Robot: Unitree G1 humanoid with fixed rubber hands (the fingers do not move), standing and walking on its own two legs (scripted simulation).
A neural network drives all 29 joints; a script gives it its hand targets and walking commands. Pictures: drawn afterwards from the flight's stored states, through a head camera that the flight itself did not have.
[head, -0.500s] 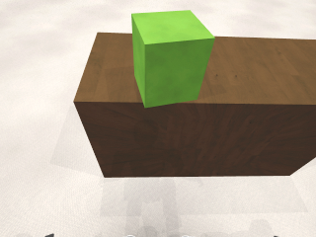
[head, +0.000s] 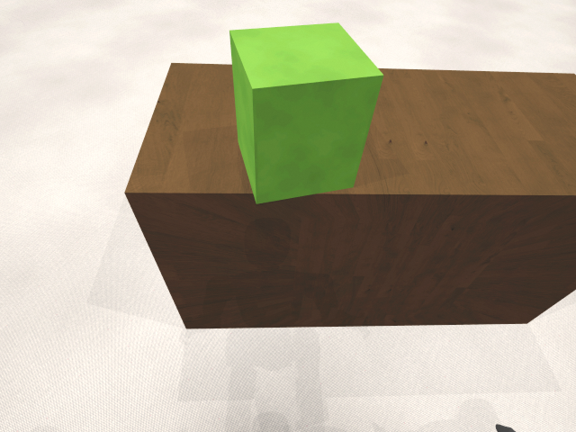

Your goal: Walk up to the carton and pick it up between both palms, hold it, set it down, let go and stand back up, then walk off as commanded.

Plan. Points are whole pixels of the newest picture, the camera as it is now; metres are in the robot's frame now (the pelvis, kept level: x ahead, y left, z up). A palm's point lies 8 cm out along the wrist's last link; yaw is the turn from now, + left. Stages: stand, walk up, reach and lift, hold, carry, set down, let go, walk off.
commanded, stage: walk off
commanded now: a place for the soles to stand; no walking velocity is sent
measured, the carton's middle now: (296, 115) +0.67 +0.00 +0.07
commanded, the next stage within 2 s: stand in 0.92 s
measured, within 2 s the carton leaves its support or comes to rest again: neither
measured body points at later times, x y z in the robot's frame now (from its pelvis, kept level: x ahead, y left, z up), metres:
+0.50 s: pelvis +0.01 -0.01 +0.00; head +0.04 +0.01 +0.45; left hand +0.10 +0.30 -0.10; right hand +0.12 -0.32 -0.09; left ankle +0.06 +0.11 -0.72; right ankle +0.02 -0.12 -0.72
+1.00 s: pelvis +0.00 -0.01 +0.00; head +0.03 +0.01 +0.45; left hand +0.10 +0.30 -0.10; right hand +0.14 -0.32 -0.08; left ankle +0.05 +0.12 -0.72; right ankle +0.02 -0.12 -0.72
